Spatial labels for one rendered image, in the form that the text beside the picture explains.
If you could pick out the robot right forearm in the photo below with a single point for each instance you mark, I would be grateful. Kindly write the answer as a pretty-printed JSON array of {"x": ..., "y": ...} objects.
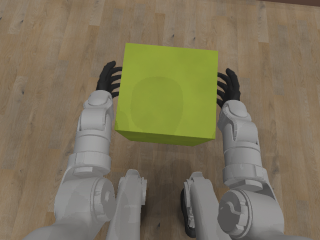
[{"x": 242, "y": 156}]

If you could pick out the robot right upper arm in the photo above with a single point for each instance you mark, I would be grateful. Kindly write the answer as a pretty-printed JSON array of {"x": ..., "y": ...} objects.
[{"x": 247, "y": 215}]

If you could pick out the robot left forearm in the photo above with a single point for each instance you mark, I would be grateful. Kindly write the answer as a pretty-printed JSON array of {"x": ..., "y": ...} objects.
[{"x": 90, "y": 156}]

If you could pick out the robot right shin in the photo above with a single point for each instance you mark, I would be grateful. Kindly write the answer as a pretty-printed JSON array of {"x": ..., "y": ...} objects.
[{"x": 190, "y": 216}]

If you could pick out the robot left upper arm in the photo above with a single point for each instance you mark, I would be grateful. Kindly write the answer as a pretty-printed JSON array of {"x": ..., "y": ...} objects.
[{"x": 82, "y": 207}]

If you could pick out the robot right hand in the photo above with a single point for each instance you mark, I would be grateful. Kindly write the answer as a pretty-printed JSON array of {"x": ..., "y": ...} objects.
[{"x": 231, "y": 88}]

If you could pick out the robot left hand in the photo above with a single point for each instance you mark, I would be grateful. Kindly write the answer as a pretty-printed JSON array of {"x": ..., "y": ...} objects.
[{"x": 106, "y": 79}]

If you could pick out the carton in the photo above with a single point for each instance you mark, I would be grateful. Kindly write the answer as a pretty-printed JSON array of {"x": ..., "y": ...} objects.
[{"x": 167, "y": 95}]

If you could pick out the right robot thigh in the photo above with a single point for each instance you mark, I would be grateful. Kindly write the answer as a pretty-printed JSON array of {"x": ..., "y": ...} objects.
[{"x": 199, "y": 196}]

